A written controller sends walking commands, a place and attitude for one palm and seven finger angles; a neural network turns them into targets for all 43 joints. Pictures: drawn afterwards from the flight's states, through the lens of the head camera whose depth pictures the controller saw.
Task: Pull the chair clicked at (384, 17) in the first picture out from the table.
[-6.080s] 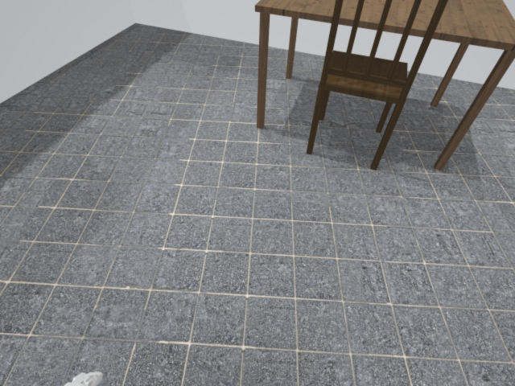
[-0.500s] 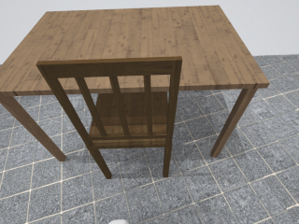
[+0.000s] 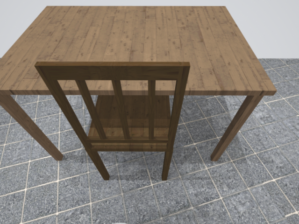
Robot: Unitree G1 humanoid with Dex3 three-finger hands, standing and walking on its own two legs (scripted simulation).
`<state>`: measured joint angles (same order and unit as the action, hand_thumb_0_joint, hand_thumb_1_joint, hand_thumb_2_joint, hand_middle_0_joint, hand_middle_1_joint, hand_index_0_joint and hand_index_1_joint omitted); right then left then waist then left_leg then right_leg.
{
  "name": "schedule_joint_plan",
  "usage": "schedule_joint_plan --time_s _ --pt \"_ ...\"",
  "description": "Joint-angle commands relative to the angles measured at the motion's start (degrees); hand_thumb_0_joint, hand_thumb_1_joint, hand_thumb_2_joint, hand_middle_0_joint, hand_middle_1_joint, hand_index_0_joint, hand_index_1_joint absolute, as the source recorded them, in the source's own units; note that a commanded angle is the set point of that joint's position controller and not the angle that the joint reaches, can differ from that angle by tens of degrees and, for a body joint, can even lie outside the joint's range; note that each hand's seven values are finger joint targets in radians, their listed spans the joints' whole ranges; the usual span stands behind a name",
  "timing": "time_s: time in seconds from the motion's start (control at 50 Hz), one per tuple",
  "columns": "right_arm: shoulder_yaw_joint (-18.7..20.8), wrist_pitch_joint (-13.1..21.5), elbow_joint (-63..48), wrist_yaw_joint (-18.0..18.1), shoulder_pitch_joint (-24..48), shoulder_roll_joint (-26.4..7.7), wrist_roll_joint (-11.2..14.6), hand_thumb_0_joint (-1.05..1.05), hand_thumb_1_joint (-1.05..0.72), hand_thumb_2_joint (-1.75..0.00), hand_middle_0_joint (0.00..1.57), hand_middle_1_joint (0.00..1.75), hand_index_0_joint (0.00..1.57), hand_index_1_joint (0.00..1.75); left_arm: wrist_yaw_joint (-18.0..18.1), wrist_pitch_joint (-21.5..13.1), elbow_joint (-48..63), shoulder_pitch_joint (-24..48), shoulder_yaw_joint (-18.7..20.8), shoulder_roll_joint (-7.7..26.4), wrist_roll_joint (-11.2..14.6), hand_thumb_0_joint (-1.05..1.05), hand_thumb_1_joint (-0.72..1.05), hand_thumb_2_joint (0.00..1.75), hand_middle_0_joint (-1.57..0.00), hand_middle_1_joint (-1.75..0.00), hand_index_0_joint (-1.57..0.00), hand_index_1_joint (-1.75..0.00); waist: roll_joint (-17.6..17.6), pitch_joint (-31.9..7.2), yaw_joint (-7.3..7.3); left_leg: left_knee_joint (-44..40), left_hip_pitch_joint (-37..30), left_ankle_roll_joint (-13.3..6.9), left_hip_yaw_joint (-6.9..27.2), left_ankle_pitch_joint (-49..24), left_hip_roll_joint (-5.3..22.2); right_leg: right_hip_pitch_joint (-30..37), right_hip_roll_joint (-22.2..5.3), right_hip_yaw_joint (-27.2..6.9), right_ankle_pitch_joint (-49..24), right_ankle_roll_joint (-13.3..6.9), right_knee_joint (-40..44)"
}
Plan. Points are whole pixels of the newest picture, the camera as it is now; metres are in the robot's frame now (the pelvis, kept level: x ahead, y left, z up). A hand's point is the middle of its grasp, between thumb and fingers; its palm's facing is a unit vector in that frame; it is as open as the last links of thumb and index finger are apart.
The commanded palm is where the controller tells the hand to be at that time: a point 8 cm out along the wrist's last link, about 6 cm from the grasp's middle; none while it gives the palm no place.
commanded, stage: come to a stop and stand still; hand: left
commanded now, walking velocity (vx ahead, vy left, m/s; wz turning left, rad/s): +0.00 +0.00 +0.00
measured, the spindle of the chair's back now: (122, 114) +0.47 +0.15 -0.05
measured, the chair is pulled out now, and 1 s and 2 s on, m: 0.00 0.00 0.00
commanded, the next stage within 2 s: look again from close up in 0.38 s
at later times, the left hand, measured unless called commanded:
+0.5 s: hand out of the picture +0.06 +0.17 -0.17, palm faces +0.01 -0.98 -0.21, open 7.4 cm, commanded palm none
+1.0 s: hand out of the picture -0.01 +0.20 -0.17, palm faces +0.01 -0.98 -0.21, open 7.4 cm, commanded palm none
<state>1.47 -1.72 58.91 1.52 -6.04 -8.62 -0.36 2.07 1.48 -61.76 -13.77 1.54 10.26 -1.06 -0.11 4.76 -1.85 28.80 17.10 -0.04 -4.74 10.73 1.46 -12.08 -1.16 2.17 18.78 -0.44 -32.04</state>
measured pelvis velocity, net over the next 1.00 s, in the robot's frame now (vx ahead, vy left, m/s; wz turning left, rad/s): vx -0.01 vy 0.02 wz -0.01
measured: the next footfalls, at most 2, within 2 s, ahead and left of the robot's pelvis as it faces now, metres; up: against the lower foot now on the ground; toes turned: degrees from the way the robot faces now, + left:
none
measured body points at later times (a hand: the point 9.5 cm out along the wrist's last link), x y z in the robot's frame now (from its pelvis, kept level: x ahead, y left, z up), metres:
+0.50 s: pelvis -0.01 -0.01 +0.00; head +0.01 +0.00 +0.45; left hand +0.06 +0.23 -0.15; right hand +0.03 -0.24 -0.15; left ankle +0.02 +0.11 -0.73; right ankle -0.02 -0.10 -0.73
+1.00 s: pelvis -0.01 +0.02 +0.01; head +0.01 +0.02 +0.46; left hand -0.01 +0.25 -0.15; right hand +0.03 -0.21 -0.15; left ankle +0.02 +0.11 -0.73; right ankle -0.02 -0.10 -0.73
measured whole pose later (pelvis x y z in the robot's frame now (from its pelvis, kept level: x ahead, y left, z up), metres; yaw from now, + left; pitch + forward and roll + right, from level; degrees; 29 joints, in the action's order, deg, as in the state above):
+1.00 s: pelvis -0.01 +0.02 +0.01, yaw -1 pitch -2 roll +0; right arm 0.6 0.0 63.1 0.3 -11.6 -9.9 -0.3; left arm 1.9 -0.4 -62.5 -16.6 -0.3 10.2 -1.1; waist -0.5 2.9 -0.7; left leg 25.8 13.1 -2.1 -3.2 11.4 -1.0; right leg -9.4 -1.3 1.4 15.7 0.6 -26.7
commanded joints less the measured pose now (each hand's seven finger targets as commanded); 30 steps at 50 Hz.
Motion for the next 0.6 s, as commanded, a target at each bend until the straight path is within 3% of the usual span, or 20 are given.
schedule_joint_plan --time_s 0.0,0.02,0.04,0.06,0.08,0.1,0.14,0.16,0.22,0.26,0.3,0.4,0.48,0.52,0.58 --pt "1.52 1.43 -5.66 0.08 -3.44 -9.38 -1.72 0.00 -0.90 -0.90 0.20 0.30 0.20 0.30 1.23 -2.35 7.08 -0.31 -1.42 11.81 -0.17 0.00 0.90 0.90 -0.20 -0.30 -0.20 -0.30 1.24 0.07 4.64 -4.11 -8.18 -1.96 7.84 -7.73 1.66 -5.86 -2.77 -5.25 -9.62 -1.83 5.63" --pt "3.44 1.81 -5.11 -0.39 -4.44 -9.07 -0.72 0.00 -0.90 -0.90 0.20 0.30 0.20 0.30 1.35 -0.96 8.55 -2.88 -0.10 8.91 -0.45 0.00 0.90 0.90 -0.20 -0.30 -0.20 -0.30 2.01 -3.81 1.77 -3.50 -5.04 -1.84 8.27 1.92 6.67 -8.44 -2.93 -4.89 4.16 -0.69 6.10" --pt "3.23 1.38 -6.56 -0.58 -3.28 -8.70 -0.51 0.00 -0.90 -0.90 0.20 0.30 0.20 0.30 1.19 -1.11 9.39 -3.55 -0.32 8.52 -0.51 0.00 0.90 0.90 -0.20 -0.30 -0.20 -0.30 1.22 -3.96 1.67 -2.08 -2.20 -1.63 8.43 5.46 5.06 -7.25 -3.78 -6.74 2.80 -1.58 8.28" --pt "3.13 0.81 -7.55 -0.84 -2.11 -7.12 -0.42 0.00 -0.90 -0.90 0.20 0.30 0.20 0.30 1.14 -1.45 9.85 -4.62 -0.04 8.65 -0.52 0.00 0.90 0.90 -0.20 -0.30 -0.20 -0.30 -3.94 -2.33 1.22 2.44 -0.01 -0.71 6.01 7.73 2.08 -9.02 -6.37 -11.07 6.00 -2.40 12.90" --pt "2.83 0.38 -8.15 -1.09 -2.79 -5.74 -0.55 0.00 -0.90 -0.90 0.20 0.30 0.20 0.30 1.25 -1.84 10.59 -3.49 0.20 9.42 -0.57 0.00 0.90 0.90 -0.20 -0.30 -0.20 -0.30 -8.30 -0.75 2.15 6.79 1.21 0.21 4.61 6.93 0.05 -10.80 -9.77 -14.91 8.38 -3.91 16.16" --pt "2.54 0.06 -8.15 -1.34 -4.21 -5.31 -0.68 0.00 -0.90 -0.90 0.20 0.30 0.20 0.30 1.40 -2.16 11.40 -2.47 0.42 10.30 -0.45 0.00 0.90 0.90 -0.20 -0.30 -0.20 -0.30 -10.24 -1.43 2.68 8.93 0.93 0.27 4.64 6.91 -0.28 -10.20 -11.49 -16.67 7.84 -5.07 17.00" --pt "2.64 0.58 -7.75 -1.47 -4.98 -5.53 -0.55 0.00 -0.90 -0.90 0.20 0.30 0.20 0.30 1.33 -2.68 12.20 -1.52 0.73 9.66 -0.27 0.00 0.90 0.90 -0.20 -0.30 -0.20 -0.30 -6.14 -2.13 3.22 10.74 1.87 -0.06 5.56 5.22 -0.15 -7.60 -11.48 -15.08 -0.15 -6.39 14.81" --pt "2.52 0.84 -7.49 -1.43 -5.18 -5.32 -0.54 0.00 -0.90 -0.90 0.20 0.30 0.20 0.30 1.31 -2.80 12.25 -1.29 0.84 9.78 -0.23 0.00 0.90 0.90 -0.20 -0.30 -0.20 -0.30 -5.95 -2.22 3.17 9.60 1.84 -0.14 5.33 4.07 -0.04 -6.26 -11.03 -13.48 -4.80 -6.31 13.11" --pt "1.65 1.48 -6.40 -1.22 -6.45 -5.23 -0.56 0.00 -0.90 -0.90 0.20 0.30 0.20 0.30 1.36 -2.88 12.01 -1.70 0.81 8.95 -0.07 0.00 0.90 0.90 -0.20 -0.30 -0.20 -0.30 -4.74 -2.57 2.78 4.04 -1.61 -0.70 5.64 -1.59 0.76 -5.12 -8.44 -9.50 -9.56 -4.06 10.32" --pt "1.55 2.03 -5.28 -1.10 -6.43 -5.99 -0.54 0.00 -0.90 -0.90 0.20 0.30 0.20 0.30 1.25 -2.79 11.01 -2.18 0.85 9.06 0.19 0.00 0.90 0.90 -0.20 -0.30 -0.20 -0.30 -0.22 -4.78 2.08 2.20 -2.42 -1.10 6.78 -7.06 1.56 -2.06 -6.70 -6.73 -13.70 -2.60 7.27" --pt "1.11 2.18 -4.73 -1.05 -6.03 -6.51 -0.61 0.00 -0.90 -0.90 0.20 0.30 0.20 0.30 1.19 -2.64 10.56 -3.04 0.62 8.56 0.12 0.00 0.90 0.90 -0.20 -0.30 -0.20 -0.30 1.26 -5.70 1.08 0.61 -3.04 -1.48 7.50 -8.92 2.75 -0.26 -5.50 -5.77 -13.49 -1.87 6.43" --pt "0.89 1.89 -3.44 -1.15 -5.75 -7.00 -0.66 0.00 -0.90 -0.90 0.20 0.30 0.20 0.30 0.90 -2.36 9.62 -2.04 0.24 8.10 0.09 0.00 0.90 0.90 -0.20 -0.30 -0.20 -0.30 1.17 -2.37 1.10 -2.87 -1.17 -1.66 8.81 -0.29 2.87 -2.52 -4.59 -6.08 -1.39 -1.68 9.83" --pt "0.82 2.29 -2.24 -1.05 -6.68 -7.07 -0.62 0.00 -0.90 -0.90 0.20 0.30 0.20 0.30 0.73 -2.64 8.52 -1.37 0.05 7.42 0.18 0.00 0.90 0.90 -0.20 -0.30 -0.20 -0.30 2.78 -3.95 1.51 -3.98 -2.67 -1.81 9.35 -2.19 3.30 -1.83 -4.22 -5.33 -4.11 -1.41 9.00" --pt "0.78 2.47 -1.85 -1.00 -6.89 -7.29 -0.52 0.00 -0.90 -0.90 0.20 0.30 0.20 0.30 0.69 -2.70 8.01 -1.56 -0.08 7.22 0.10 0.00 0.90 0.90 -0.20 -0.30 -0.20 -0.30 1.05 -4.75 1.51 -4.18 -3.79 -1.93 9.26 -3.58 3.57 -1.18 -4.14 -5.05 -6.00 -1.16 8.85" --pt "0.73 2.49 -1.18 -0.96 -6.90 -7.37 -0.39 0.00 -0.90 -0.90 0.20 0.30 0.20 0.30 0.58 -2.71 7.04 -1.71 -0.20 7.03 0.13 0.00 0.90 0.90 -0.20 -0.30 -0.20 -0.30 1.40 -4.03 1.59 -5.17 -4.04 -1.95 9.28 -3.03 3.71 -1.63 -4.03 -4.94 -5.87 -0.87 9.02"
